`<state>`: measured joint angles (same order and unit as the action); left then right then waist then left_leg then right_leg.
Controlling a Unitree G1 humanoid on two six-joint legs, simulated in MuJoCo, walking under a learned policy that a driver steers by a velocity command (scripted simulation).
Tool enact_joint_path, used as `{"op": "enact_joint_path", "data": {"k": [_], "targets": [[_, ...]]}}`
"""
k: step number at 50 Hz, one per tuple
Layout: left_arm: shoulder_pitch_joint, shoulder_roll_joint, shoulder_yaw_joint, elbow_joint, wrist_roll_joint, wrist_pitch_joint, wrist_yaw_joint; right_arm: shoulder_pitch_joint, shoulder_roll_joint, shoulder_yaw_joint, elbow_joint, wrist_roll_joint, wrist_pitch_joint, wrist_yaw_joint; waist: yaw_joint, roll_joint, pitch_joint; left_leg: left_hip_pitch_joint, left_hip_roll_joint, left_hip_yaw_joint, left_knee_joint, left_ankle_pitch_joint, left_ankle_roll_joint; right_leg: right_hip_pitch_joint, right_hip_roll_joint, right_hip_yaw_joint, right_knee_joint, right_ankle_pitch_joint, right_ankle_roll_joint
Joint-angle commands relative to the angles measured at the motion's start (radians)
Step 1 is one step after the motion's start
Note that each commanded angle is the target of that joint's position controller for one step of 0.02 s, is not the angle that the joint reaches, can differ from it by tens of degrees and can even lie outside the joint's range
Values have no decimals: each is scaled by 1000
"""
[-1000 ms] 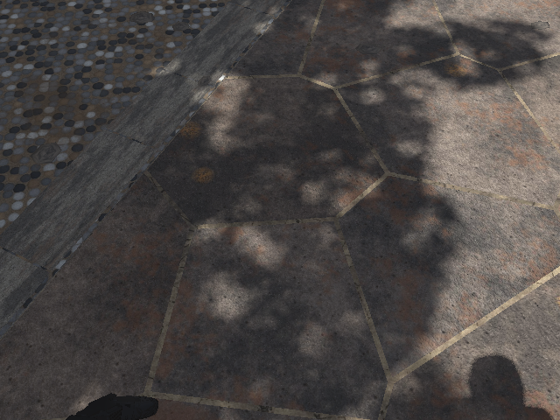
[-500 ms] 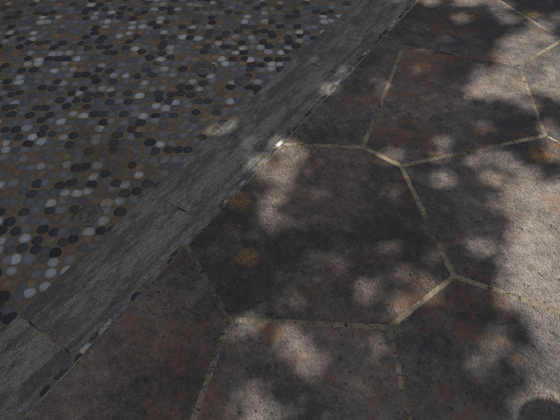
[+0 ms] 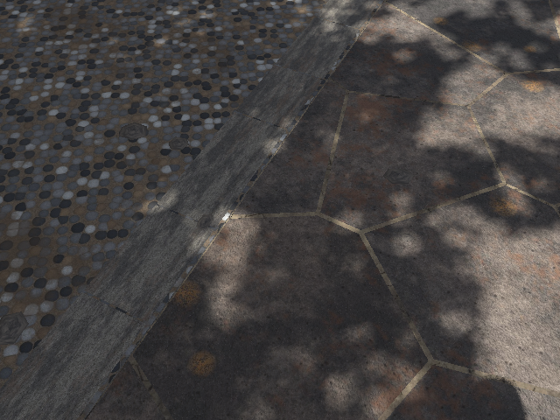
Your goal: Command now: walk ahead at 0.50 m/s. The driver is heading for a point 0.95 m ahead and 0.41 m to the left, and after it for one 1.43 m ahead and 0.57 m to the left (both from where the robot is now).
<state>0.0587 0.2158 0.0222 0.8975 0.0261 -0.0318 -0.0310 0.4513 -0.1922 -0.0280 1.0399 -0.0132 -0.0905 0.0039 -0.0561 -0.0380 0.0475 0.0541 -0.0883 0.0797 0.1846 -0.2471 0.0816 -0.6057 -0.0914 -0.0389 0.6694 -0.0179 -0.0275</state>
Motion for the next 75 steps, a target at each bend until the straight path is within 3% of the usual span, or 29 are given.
{"op": "enact_joint_path", "data": {"k": [1,4,6,7,8,9,11,13,18,27,30,33,34,35,36,38,39,41,44,55,58,60,61,62,63,65,66,68,75], "targets": [[-121,60,8,-90,-2,-18,3,66,-144,-26,-10,-8,-4,-12,-2,107,61,8,298,-131,-19,483,113,-10,33,-29,-66,-18,-21],[-52,84,21,-84,-1,-34,11,34,-162,-31,-7,-14,2,-21,49,111,33,39,312,-149,115,723,95,128,78,-28,-136,-136,-57],[238,134,47,7,13,-57,30,-3,-164,-29,-17,-4,4,-16,170,67,-124,-83,244,-109,437,731,63,518,84,-14,-228,-102,-101],[397,231,73,26,42,-66,46,12,-102,-12,-61,22,0,-8,204,-55,-272,-346,164,-64,750,378,30,820,-174,277,-250,-211,-164],[405,289,89,25,35,-53,38,126,-45,-6,-57,42,7,-13,153,-212,-376,-603,19,-49,1022,-308,12,959,-389,651,-358,-227,-261],[321,208,74,11,7,-42,32,43,-151,-37,-47,14,20,-20,138,-37,-258,-656,86,-140,1081,-233,25,833,-329,591,-385,-318,-228],[177,99,46,-9,1,-52,29,-51,-104,-36,-68,7,20,-8,84,-5,-56,-635,156,-139,1013,-78,22,577,-243,330,-468,-232,-161],[174,64,36,9,-6,-64,39,-45,-81,-40,-68,-15,47,7,43,-40,-16,-580,180,-128,976,-36,4,474,-183,180,-502,-126,-116],[263,83,42,45,-12,-94,45,-165,-54,-43,-124,-18,82,31,31,-29,12,-693,200,-96,926,98,-20,484,-164,12,-538,30,-111],[382,114,46,87,-6,-81,60,-459,-50,-20,-251,-22,76,55,90,-25,65,-680,157,39,501,216,11,634,-174,-171,-496,266,-99],[380,142,53,89,-1,-62,69,-434,-73,-30,-257,-26,76,52,61,-49,31,-590,91,85,458,86,65,716,-189,-220,-356,610,-88],[358,183,67,72,-2,-33,65,-171,-129,-64,-184,-31,64,35,-53,-38,-122,-266,-9,88,350,7,141,660,-183,-247,91,694,-69],[348,164,61,43,-5,-32,60,-32,-217,-96,-151,-44,58,20,-113,55,-215,-27,128,-123,281,-80,197,450,-151,-249,394,377,-34],[350,64,47,-43,-19,-44,37,-82,-326,-121,-181,-26,68,13,-32,315,-283,266,418,-713,163,-76,362,-28,96,-174,789,-512,39],[219,146,57,-77,-10,-60,31,-51,-321,-118,-187,-10,85,6,-80,122,-274,242,432,-773,74,-27,367,-154,89,37,827,-471,31],[198,122,49,-79,-24,-81,30,-152,-215,-91,-177,1,77,-6,8,4,-61,-14,371,-522,58,172,282,-122,-12,63,652,-313,18],[200,119,51,-77,-7,-69,33,-190,-186,-82,-180,5,66,-10,46,-9,-34,-100,312,-442,54,269,244,-56,-34,71,574,-304,26],[241,105,49,-70,22,-29,29,-210,-166,-70,-189,13,43,-11,84,10,-51,-176,252,-360,45,382,225,38,-36,69,503,-297,49],[180,90,44,-104,24,0,20,-152,-207,-78,-179,15,25,-4,79,37,-37,-212,212,-329,25,407,215,9,-30,43,395,-232,78],[-181,107,23,-256,4,-14,5,43,-224,-78,-171,-2,36,-15,-51,107,4,-7,208,-417,109,507,153,-98,54,42,-9,-27,64],[-98,138,27,-253,-2,-29,10,-15,-251,-85,-193,-6,35,-25,11,128,-9,-49,214,-441,179,599,105,103,88,53,-125,-90,26],[141,189,50,-187,-2,-46,31,-72,-270,-88,-209,1,24,-12,127,86,-124,-138,143,-399,428,730,58,450,118,38,-208,-103,-15],[294,250,66,-174,18,-56,48,-70,-217,-73,-232,13,14,-1,186,10,-254,-266,80,-351,682,514,36,691,-53,204,-237,-251,-59],[330,342,83,-183,44,-49,55,39,-98,-50,-264,44,16,-3,126,-218,-384,-567,-74,-231,979,-252,0,948,-356,644,-303,-307,-161],[277,297,83,-185,22,-31,50,52,-189,-57,-251,11,28,-11,95,-180,-358,-677,-14,-216,1100,-284,9,864,-368,837,-378,-442,-206],[153,140,45,-198,10,-29,43,-68,-198,-60,-247,-8,42,2,73,13,-96,-676,80,-189,1063,-114,-1,589,-259,506,-421,-388,-159],[151,126,40,-187,12,-33,43,-86,-182,-59,-252,-13,50,12,62,-21,-60,-651,105,-180,1024,-90,-8,527,-214,388,-440,-276,-133],[182,126,39,-156,3,-50,41,-87,-164,-55,-258,-24,73,30,45,-72,-40,-613,125,-161,997,-71,-21,460,-172,250,-468,-125,-116],[256,148,52,-108,-6,-74,28,-301,-129,-35,-353,-22,88,64,63,-52,-4,-754,164,-118,814,119,-51,506,-168,15,-529,56,-133]]}}
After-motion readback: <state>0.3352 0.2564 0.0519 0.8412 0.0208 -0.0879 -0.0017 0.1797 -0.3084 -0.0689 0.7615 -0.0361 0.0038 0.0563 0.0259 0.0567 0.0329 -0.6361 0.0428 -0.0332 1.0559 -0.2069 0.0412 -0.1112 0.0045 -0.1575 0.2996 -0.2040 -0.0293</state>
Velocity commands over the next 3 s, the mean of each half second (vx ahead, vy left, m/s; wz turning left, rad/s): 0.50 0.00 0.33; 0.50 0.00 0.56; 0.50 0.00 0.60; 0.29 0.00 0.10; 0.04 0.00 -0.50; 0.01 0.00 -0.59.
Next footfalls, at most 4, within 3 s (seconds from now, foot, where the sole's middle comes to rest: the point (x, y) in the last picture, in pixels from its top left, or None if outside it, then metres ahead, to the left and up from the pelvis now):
0.12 right None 0.24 -0.11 -0.78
0.68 left None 0.48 0.11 -0.78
1.22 right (222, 284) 0.85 0.13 -0.78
1.72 left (91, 294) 0.83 0.48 -0.78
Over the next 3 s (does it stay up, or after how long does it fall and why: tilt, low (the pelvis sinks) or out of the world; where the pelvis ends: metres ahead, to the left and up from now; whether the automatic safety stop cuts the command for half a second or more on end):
stays up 0.85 0.38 0.00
